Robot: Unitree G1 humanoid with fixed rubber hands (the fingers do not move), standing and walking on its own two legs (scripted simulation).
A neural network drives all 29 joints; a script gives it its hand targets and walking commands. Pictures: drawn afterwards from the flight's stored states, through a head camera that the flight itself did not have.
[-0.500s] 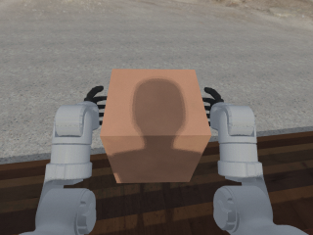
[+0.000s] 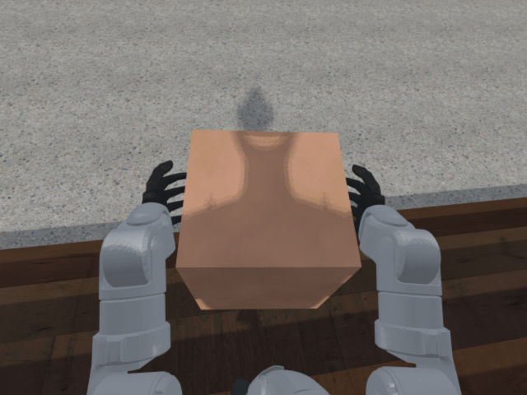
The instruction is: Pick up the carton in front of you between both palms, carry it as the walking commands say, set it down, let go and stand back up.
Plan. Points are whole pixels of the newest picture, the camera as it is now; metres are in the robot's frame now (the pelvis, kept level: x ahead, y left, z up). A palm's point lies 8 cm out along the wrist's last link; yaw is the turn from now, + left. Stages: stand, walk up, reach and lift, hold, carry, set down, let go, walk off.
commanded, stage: carry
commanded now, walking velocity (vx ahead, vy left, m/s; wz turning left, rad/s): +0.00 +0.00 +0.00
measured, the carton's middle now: (262, 230) +0.36 -0.02 +0.02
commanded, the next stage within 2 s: none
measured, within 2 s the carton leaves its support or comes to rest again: neither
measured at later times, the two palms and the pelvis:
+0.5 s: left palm (171, 144) +0.74 +0.18 -0.16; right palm (280, 154) +0.72 -0.12 -0.18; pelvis +0.37 +0.05 -0.24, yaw +1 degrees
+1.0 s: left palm (196, 118) +1.08 +0.15 -0.36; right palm (272, 116) +1.10 -0.15 -0.36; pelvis +0.75 -0.02 -0.44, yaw -2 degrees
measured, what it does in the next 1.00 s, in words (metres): goes down: right foot 0.17 m lower, then left foot 0.17 m lower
